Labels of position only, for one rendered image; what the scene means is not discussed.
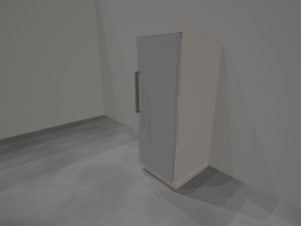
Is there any fridge door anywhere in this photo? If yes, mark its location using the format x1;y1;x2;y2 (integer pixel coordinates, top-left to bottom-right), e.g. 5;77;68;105
136;32;182;184

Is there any handle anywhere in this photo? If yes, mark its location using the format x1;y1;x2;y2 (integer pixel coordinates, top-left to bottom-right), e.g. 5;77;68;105
135;71;142;113

